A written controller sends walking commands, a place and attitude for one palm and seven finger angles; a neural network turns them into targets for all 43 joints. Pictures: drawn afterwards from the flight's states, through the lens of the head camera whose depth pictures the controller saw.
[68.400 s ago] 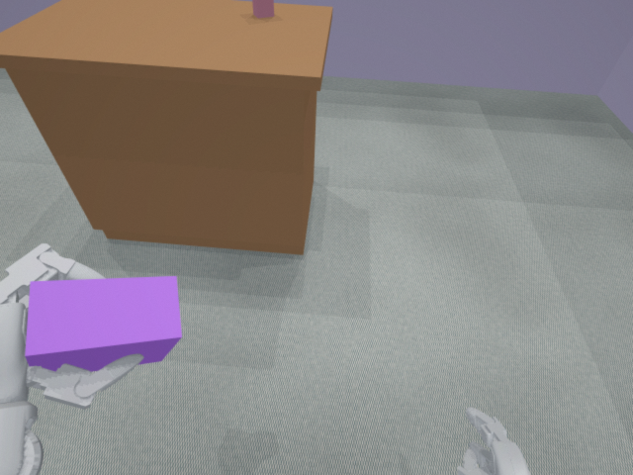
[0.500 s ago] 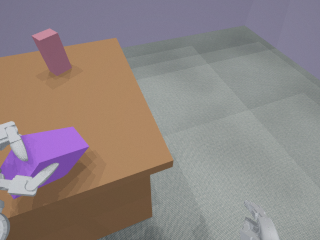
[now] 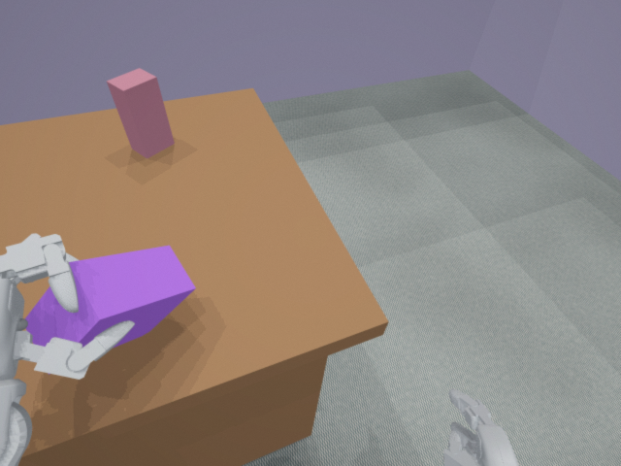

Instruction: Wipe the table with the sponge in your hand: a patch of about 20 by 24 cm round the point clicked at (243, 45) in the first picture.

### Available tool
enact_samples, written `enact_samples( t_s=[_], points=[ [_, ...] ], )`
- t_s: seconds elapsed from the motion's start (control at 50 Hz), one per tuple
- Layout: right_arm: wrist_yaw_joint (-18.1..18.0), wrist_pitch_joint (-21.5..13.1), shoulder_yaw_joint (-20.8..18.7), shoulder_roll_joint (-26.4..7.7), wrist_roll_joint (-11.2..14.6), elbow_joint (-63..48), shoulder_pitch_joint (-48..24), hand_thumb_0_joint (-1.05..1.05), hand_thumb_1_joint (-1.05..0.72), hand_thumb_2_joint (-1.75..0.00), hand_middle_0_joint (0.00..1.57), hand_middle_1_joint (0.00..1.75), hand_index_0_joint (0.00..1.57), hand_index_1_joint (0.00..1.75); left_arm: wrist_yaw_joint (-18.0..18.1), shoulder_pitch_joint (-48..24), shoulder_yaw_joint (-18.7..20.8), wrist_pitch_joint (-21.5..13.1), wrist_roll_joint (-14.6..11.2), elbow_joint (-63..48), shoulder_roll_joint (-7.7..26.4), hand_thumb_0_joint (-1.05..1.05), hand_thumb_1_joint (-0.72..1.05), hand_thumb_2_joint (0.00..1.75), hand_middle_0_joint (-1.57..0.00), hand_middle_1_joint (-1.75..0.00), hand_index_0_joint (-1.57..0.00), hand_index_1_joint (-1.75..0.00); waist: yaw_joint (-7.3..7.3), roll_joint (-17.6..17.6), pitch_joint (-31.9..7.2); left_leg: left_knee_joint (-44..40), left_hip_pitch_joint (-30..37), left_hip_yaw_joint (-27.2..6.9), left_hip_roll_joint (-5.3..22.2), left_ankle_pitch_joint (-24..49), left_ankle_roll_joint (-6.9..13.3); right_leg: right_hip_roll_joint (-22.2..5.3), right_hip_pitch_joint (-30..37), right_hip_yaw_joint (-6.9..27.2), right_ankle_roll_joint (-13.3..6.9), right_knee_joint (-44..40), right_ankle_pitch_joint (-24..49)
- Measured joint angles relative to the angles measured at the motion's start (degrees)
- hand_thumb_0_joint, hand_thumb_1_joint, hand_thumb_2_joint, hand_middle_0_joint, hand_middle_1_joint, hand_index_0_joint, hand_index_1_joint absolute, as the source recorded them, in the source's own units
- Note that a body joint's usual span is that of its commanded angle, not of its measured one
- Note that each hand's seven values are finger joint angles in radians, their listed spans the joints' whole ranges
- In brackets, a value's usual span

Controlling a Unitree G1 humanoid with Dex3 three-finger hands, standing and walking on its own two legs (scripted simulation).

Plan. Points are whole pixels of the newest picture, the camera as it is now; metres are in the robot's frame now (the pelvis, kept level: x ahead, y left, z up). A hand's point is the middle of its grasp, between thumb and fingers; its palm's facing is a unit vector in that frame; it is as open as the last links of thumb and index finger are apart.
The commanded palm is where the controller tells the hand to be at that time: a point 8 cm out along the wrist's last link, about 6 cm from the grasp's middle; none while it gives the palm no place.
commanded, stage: come to a stop and stand still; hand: left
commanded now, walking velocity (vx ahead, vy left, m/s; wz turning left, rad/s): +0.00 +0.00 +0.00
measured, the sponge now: (129, 299) +0.25 +0.23 +0.11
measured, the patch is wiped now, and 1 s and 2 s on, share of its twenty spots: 0.85 0.85 0.85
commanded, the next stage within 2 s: look again from close up in 0.34 s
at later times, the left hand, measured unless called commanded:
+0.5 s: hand (55, 294) +0.22 +0.26 +0.17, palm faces +0.42 -0.84 -0.34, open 7.1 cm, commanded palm +0.15 +0.29 +0.18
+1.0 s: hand (65, 301) +0.21 +0.25 +0.18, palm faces +0.45 -0.80 -0.39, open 7.0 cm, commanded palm +0.14 +0.27 +0.18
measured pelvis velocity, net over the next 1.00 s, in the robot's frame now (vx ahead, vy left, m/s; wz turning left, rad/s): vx -0.01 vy -0.01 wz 0.02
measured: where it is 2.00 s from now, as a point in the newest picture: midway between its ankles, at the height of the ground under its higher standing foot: outside the picture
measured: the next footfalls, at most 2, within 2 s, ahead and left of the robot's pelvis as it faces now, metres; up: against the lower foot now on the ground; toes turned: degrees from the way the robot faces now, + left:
none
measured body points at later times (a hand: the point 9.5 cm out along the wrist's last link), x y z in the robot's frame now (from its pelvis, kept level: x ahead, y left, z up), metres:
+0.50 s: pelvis +0.00 +0.01 +0.00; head +0.02 +0.04 +0.45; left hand +0.19 +0.31 +0.19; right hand +0.18 -0.21 -0.07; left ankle -0.01 +0.06 -0.74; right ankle +0.03 -0.14 -0.74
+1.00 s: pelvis -0.01 -0.01 +0.00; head +0.01 +0.00 +0.45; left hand +0.18 +0.29 +0.20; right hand +0.17 -0.25 -0.07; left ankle -0.01 +0.06 -0.74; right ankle +0.03 -0.14 -0.74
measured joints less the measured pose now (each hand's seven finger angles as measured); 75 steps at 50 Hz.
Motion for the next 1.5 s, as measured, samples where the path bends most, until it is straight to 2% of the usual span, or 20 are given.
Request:
enact_samples(
  t_s=[0.12,0.3,0.54,0.98,1.0,1.02,1.06,1.1,1.14,1.16,1.22,1.26,1.36,1.42,1.5],
  points=[
    [-0.2,0.2,0.6,1.1,-0.2,0.2,-0.2,0.01,-0.9,-0.89,0.2,0.3,0.21,0.3,-0.4,-3.6,0.6,0.1,-0.9,2.4,-0.3,-0.05,-0.4,1.01,-0.72,-1.43,-1.23,-1.63,0.58,-1.2,0.3,0.5,0.6,-0.2,-0.9,-0.5,0.7,-0.9,0.7,-0.2,0.2,0.6,-0.7],
    [0.0,0.4,0.4,1.1,-0.3,-0.6,-1.8,0.01,-0.9,-0.89,0.2,0.3,0.21,0.3,0.3,-3.3,0.4,0.5,0.0,0.4,-0.8,-0.05,-0.4,1.02,-0.73,-1.42,-1.23,-1.63,0.02,-1.1,1.7,1.1,0.5,-0.4,-0.8,-0.8,1.0,-0.9,1.4,-0.4,0.6,-0.5,-0.1],
    [-0.4,1.8,-0.5,0.3,0.0,-0.6,-1.5,0.01,-0.9,-0.89,0.2,0.3,0.21,0.3,1.4,-1.3,1.6,0.9,0.4,-1.1,0.0,-0.03,-0.37,1.0,-0.72,-1.43,-1.22,-1.64,-0.69,-0.5,2.3,1.4,0.3,-1.0,-0.1,-0.6,0.2,-0.3,1.8,-1.2,0.6,-1.0,0.3],
    [-1.9,1.4,-1.2,-1.6,0.1,0.3,-1.1,0.01,-0.9,-0.9,0.2,0.3,0.21,0.3,2.6,-0.8,0.5,2.4,1.0,1.2,-1.7,0.01,-0.36,1.01,-0.71,-1.46,-1.22,-1.64,-0.28,1.3,0.2,-0.4,-0.1,-1.6,1.3,1.0,-1.1,1.2,1.7,-1.8,-1.1,-3.5,2.2],
    [-2.0,0.6,-1.5,-1.5,-0.5,-0.1,-0.4,0.01,-0.9,-0.9,0.2,0.3,0.21,0.3,1.1,-3.6,1.2,2.5,2.7,1.4,0.2,0.0,-0.37,1.01,-0.72,-1.45,-1.22,-1.64,0.52,1.1,0.6,0.4,-0.9,-1.9,1.5,1.0,-1.2,1.2,1.3,-2.2,-1.1,-3.2,2.1],
    [-2.0,-0.2,-1.5,-1.3,-0.3,0.1,-0.2,0.01,-0.9,-0.9,0.2,0.3,0.21,0.3,-0.2,-8.7,2.4,1.4,3.8,3.1,3.4,0.0,-0.38,1.01,-0.72,-1.45,-1.23,-1.64,1.38,0.5,1.5,1.4,-2.0,-2.4,1.5,0.9,-1.3,1.2,0.4,-2.7,-1.3,-2.2,1.9],
    [-1.1,-0.4,-0.8,-0.7,-0.2,1.4,-1.9,0.01,-0.9,-0.9,0.2,0.3,0.2,0.3,-0.9,-17.3,5.9,0.0,3.1,7.2,8.7,0.0,-0.39,1.01,-0.73,-1.45,-1.23,-1.64,2.36,-1.3,3.7,1.8,-2.6,-2.4,1.1,1.3,-1.6,0.8,-1.2,-2.7,-1.8,0.1,1.3],
    [0.1,-0.5,-0.5,-0.5,0.2,1.4,-3.0,0.01,-0.9,-0.9,0.2,0.3,0.21,0.3,-0.6,-19.8,8.6,-0.2,1.3,9.4,10.1,-0.01,-0.39,1.01,-0.74,-1.45,-1.23,-1.63,1.99,-1.4,4.3,1.8,-3.2,-1.7,1.2,1.5,-1.7,0.9,-2.4,-2.1,-1.7,0.9,1.4],
    [1.5,-0.8,-0.9,-0.7,0.8,0.4,-2.9,0.01,-0.9,-0.89,0.2,0.3,0.21,0.3,-0.5,-16.2,8.8,0.4,-0.2,8.1,7.9,-0.01,-0.39,1.01,-0.74,-1.45,-1.23,-1.63,1.0,-0.3,3.8,1.7,-3.3,-0.8,1.2,1.3,-1.5,1.0,-3.0,-1.2,-1.5,1.3,1.3],
    [2.0,-0.8,-1.0,-0.9,1.0,-0.2,-2.5,0.01,-0.9,-0.89,0.2,0.3,0.21,0.3,-0.6,-12.8,7.7,0.7,-0.4,6.4,6.1,-0.01,-0.39,1.01,-0.74,-1.45,-1.23,-1.63,0.42,0.5,3.4,1.7,-3.2,-0.4,1.2,1.0,-1.3,1.0,-3.0,-0.7,-1.4,1.4,1.1],
    [2.4,-0.8,-1.2,-1.2,1.1,-0.7,-1.5,0.01,-0.9,-0.89,0.2,0.3,0.21,0.3,-1.4,-1.8,1.8,0.7,0.4,1.0,1.2,0.0,-0.39,1.01,-0.72,-1.45,-1.22,-1.62,-0.86,2.2,2.5,1.6,-2.3,0.5,1.3,0.1,-1.0,1.1,-2.4,0.2,-0.9,1.3,0.5],
    [1.6,-0.1,-0.9,-0.7,0.8,-0.1,-0.7,0.01,-0.9,-0.89,0.2,0.3,0.21,0.3,-1.2,2.1,0.8,0.2,0.8,-1.6,0.3,0.0,-0.39,1.01,-0.69,-1.46,-1.22,-1.62,-1.14,1.9,1.9,1.4,-1.8,0.6,1.4,-0.3,-1.1,1.3,-2.0,0.3,-0.9,1.0,0.2],
    [-0.4,0.5,0.0,0.1,0.4,1.7,0.6,0.01,-0.9,-0.9,0.2,0.3,0.21,0.3,-1.5,0.8,2.6,-0.6,-1.4,-1.8,2.8,-0.02,-0.4,1.01,-0.69,-1.45,-1.22,-1.61,-0.14,-0.8,1.4,0.9,-1.0,-0.5,1.6,-0.5,-1.5,1.4,-0.6,-0.8,-1.4,0.1,-0.2],
    [-0.7,0.0,-0.2,-0.5,0.4,2.1,0.0,0.01,-0.9,-0.9,0.2,0.3,0.21,0.3,-1.2,-2.3,3.0,-0.1,-1.6,0.1,2.1,-0.03,-0.41,1.02,-0.71,-1.43,-1.22,-1.61,0.31,-0.8,1.5,1.1,-0.7,-0.8,1.7,-0.8,-1.5,1.5,0.1,-1.1,-1.4,-0.4,-0.2],
    [-0.8,-0.4,-0.7,-1.4,0.4,1.4,-1.6,0.01,-0.9,-0.9,0.2,0.3,0.21,0.3,-0.6,-3.0,2.3,0.9,-0.7,1.0,0.5,-0.03,-0.42,1.03,-0.72,-1.43,-1.22,-1.61,0.03,-0.1,1.4,1.2,-0.2,-0.7,1.7,-1.1,-1.2,1.5,0.7,-0.9,-1.0,-0.9,-0.1]
  ],
)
